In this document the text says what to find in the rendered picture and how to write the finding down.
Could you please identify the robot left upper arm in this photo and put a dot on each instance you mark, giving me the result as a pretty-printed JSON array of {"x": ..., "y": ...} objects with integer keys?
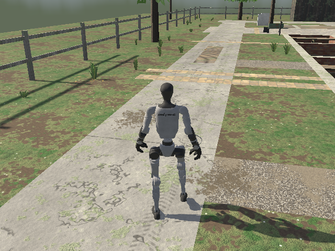
[{"x": 147, "y": 119}]

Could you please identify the robot right forearm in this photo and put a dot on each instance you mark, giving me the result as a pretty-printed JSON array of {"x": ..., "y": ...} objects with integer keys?
[{"x": 193, "y": 140}]

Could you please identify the robot left hand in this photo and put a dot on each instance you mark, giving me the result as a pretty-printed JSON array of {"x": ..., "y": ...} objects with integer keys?
[{"x": 141, "y": 145}]

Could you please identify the robot right foot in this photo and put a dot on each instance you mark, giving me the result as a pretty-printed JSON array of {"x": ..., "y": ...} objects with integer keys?
[{"x": 183, "y": 197}]

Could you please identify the robot right hand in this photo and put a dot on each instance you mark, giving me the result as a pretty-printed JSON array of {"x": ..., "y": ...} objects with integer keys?
[{"x": 198, "y": 152}]

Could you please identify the robot left forearm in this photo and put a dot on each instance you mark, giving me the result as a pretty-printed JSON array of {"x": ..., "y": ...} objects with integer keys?
[{"x": 141, "y": 137}]

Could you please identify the left robot thigh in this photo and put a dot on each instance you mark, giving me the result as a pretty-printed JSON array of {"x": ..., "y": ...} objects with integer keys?
[{"x": 154, "y": 156}]

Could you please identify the robot right upper arm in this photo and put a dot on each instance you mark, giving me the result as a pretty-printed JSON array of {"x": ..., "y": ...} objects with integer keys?
[{"x": 186, "y": 119}]

